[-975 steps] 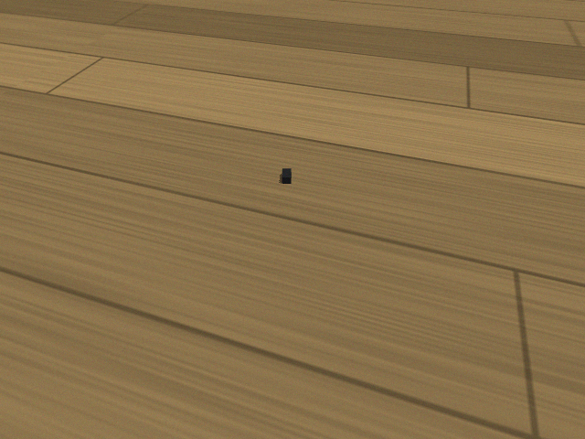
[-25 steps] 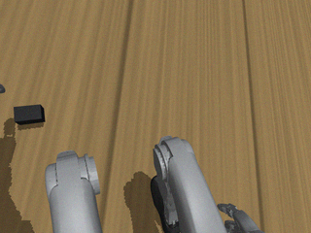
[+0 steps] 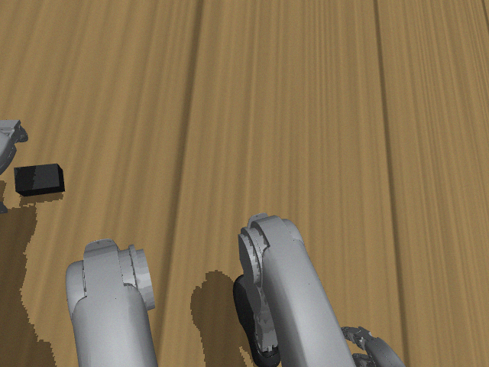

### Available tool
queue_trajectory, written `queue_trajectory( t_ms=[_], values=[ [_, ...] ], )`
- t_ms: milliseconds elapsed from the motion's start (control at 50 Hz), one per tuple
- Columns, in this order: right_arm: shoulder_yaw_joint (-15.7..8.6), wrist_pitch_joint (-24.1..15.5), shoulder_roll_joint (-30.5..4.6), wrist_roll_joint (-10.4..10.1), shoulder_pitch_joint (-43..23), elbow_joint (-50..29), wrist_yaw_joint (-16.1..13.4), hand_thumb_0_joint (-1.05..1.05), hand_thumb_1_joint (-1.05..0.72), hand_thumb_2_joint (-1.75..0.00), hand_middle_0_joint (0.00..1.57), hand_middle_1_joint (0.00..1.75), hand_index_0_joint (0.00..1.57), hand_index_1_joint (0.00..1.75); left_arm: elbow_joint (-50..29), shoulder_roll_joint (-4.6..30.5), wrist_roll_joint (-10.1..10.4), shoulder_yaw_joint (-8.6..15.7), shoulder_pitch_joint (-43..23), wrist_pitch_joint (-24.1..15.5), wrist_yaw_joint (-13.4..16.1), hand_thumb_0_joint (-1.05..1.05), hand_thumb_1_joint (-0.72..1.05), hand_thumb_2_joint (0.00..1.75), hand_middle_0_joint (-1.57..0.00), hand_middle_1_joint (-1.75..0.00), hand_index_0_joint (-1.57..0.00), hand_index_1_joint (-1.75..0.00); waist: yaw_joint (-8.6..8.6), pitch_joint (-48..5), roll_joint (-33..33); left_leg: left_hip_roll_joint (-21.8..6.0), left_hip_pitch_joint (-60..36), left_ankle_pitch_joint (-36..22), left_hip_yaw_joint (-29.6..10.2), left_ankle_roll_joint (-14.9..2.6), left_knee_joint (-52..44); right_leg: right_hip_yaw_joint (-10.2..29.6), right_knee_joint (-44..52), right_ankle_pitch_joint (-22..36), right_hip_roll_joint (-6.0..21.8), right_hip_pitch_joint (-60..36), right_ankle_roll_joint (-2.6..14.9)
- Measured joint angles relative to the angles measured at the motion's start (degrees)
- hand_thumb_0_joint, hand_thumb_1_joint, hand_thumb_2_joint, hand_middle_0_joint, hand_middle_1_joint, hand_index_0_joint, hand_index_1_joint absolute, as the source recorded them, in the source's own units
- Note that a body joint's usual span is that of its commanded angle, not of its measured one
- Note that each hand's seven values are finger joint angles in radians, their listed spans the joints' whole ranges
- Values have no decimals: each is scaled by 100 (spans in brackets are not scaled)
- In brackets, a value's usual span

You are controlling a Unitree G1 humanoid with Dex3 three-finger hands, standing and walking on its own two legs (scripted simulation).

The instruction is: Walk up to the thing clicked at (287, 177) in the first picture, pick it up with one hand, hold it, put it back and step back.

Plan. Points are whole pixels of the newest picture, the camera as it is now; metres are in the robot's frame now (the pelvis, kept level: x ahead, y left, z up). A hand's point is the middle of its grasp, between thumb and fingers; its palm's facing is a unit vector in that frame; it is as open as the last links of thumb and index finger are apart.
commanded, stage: approach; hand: left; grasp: from above
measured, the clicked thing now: (40, 180) +0.46 +0.31 -0.30
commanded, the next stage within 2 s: close in in 0.46 s
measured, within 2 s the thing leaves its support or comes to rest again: neither
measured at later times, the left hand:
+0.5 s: hand out of the picture +0.45 +0.34 -0.17, palm faces -0.47 -0.07 -0.88, open 12.7 cm
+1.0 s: hand (18, 183) +0.43 +0.32 -0.21, palm faces -0.44 -0.07 -0.90, open 13.2 cm
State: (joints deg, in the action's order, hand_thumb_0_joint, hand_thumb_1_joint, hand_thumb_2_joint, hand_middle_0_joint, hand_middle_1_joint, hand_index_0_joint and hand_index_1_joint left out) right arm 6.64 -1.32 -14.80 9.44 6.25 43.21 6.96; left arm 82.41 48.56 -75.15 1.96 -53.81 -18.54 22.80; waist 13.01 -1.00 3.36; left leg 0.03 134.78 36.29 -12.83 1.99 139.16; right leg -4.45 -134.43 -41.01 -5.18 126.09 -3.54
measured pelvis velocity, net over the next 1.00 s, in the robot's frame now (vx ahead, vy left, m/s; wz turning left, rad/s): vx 0.00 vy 0.00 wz -0.02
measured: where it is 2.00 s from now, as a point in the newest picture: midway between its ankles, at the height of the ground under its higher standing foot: (200, 353)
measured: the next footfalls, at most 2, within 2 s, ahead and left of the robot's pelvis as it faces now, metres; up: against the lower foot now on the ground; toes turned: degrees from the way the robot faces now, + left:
none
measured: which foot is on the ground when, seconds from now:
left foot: down 0.00-1.00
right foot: down 0.00-1.00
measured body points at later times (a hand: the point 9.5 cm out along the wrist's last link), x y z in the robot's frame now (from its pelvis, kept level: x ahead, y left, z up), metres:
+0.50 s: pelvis +0.00 -0.01 +0.00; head +0.25 +0.07 +0.37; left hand +0.47 +0.34 -0.12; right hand +0.06 -0.27 -0.11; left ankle +0.08 +0.14 -0.29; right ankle +0.10 -0.13 -0.29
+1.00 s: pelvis +0.00 +0.00 -0.01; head +0.24 +0.11 +0.35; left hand +0.45 +0.32 -0.16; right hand +0.08 -0.28 -0.09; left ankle +0.08 +0.14 -0.29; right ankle +0.10 -0.13 -0.29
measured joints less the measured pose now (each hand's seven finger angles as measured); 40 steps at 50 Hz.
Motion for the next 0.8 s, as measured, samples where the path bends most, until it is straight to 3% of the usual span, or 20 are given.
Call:
queue_trajectory(
  t_ms=[80, 200, 280, 380, 500, 560, 660, 800],
  values=[
    [54, -76, 2, 16, -4, -29, 7, 0, -91, -89, 21, 30, 20, 30, 174, -216, -82, -107, -205, 146, 214, 0, -30, 81, -30, -81, -30, -81, 139, 4, 1, -17, 8, 7, 1, -4, -26, -2, 33, 18, -8, 20, 3],
    [120, -161, -36, 40, 32, -135, 60, 0, -91, -89, 21, 30, 20, 30, 497, -369, -204, 236, -348, 524, 581, 0, -29, 80, -31, -81, -31, -80, 409, 36, -69, -55, 61, 8, -7, 7, -23, -7, 29, 61, -36, 116, 18],
    [162, -175, -82, 24, 93, -166, 107, 0, -91, -89, 21, 30, 20, 30, 474, -376, -119, 449, -238, 785, 629, 0, -28, 80, -32, -79, -32, -79, 462, 70, -152, -93, 77, 20, 7, 18, -14, 18, 4, 87, -67, 184, -40],
    [169, -183, -104, -32, 166, -141, 136, 0, -91, -89, 21, 30, 20, 30, 286, -276, 232, 556, -48, 972, 412, 0, -27, 79, -34, -76, -34, -76, 362, 87, -225, -122, 36, 48, 45, 29, -22, 61, -42, 84, -81, 215, -83],
    [86, -210, -96, -36, 161, -132, 117, 0, -92, -89, 21, 30, 20, 30, 54, -34, 662, 352, -17, 856, -257, 0, -28, 80, -34, -75, -33, -75, 150, 173, -246, -89, -22, 59, 53, 41, -32, 65, -77, 50, -45, 173, -85],
    [35, -188, -104, -38, 139, -123, 104, 0, -92, -89, 21, 30, 20, 30, -140, -4, 743, 139, -40, 654, -544, 0, -29, 80, -34, -75, -33, -76, 36, 205, -217, -61, -52, 67, 25, 73, -33, 38, -71, 23, -21, 121, -71],
    [24, -52, -164, -47, 80, -187, 77, 0, -92, -90, 21, 30, 20, 30, -353, -76, 631, 93, 69, 228, -634, 0, -29, 80, -34, -76, -33, -77, -42, 227, -144, -31, -130, 117, -63, 122, -8, -40, -35, -39, -3, -18, -48],
    [127, 51, -211, 12, -90, -248, 65, 0, -92, -89, 21, 30, 20, 30, -34, -103, 78, 319, 151, -144, -16, 0, -30, 80, -31, -79, -31, -78, 88, 210, 72, -18, -162, 129, -148, 113, 77, -111, -44, -30, -21, -98, -40]
  ],
)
